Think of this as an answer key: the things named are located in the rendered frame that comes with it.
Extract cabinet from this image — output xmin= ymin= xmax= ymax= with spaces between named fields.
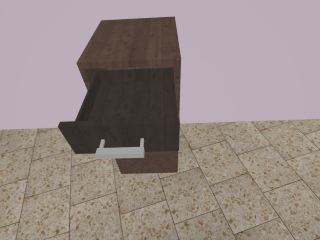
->
xmin=76 ymin=16 xmax=181 ymax=174

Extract handle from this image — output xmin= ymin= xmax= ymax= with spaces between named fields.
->
xmin=95 ymin=138 xmax=145 ymax=159

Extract drawer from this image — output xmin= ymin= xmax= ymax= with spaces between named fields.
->
xmin=58 ymin=67 xmax=180 ymax=154

